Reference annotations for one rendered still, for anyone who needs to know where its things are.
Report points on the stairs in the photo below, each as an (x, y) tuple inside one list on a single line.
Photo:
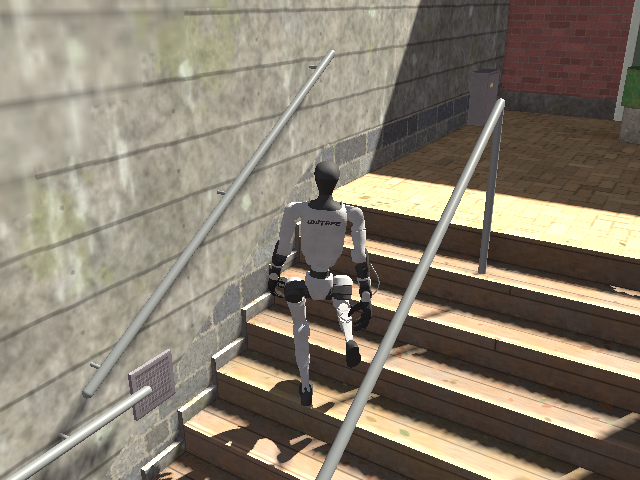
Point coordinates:
[(528, 372)]

